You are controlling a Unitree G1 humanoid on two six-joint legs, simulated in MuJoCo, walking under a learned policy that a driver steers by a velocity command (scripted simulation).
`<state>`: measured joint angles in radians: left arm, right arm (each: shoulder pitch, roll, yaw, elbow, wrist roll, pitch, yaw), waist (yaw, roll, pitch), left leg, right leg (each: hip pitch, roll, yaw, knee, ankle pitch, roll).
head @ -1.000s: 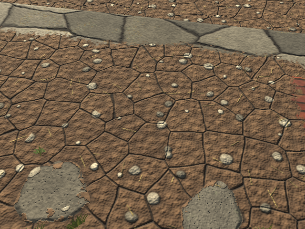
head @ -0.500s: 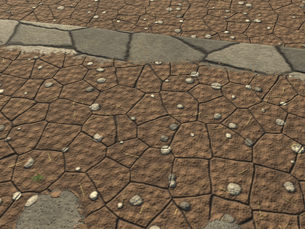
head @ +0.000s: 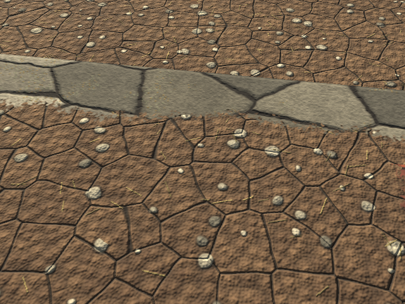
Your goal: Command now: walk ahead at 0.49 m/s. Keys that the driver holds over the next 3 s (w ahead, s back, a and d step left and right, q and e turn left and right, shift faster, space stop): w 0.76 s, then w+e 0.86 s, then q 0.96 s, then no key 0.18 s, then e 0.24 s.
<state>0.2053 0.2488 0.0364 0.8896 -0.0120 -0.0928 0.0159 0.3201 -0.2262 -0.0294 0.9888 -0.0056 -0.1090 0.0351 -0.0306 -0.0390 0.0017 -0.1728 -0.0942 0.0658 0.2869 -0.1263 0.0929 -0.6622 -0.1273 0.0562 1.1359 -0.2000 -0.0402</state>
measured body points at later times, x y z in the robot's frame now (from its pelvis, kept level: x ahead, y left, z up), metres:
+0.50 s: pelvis +0.28 -0.08 +0.00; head +0.29 -0.10 +0.45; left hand +0.33 +0.18 -0.12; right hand +0.37 -0.35 -0.14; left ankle +0.29 +0.08 -0.66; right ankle +0.29 -0.16 -0.74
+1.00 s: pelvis +0.55 -0.01 -0.01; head +0.58 +0.00 +0.44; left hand +0.59 +0.25 -0.15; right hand +0.65 -0.28 -0.12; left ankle +0.61 +0.07 -0.74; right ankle +0.46 -0.16 -0.65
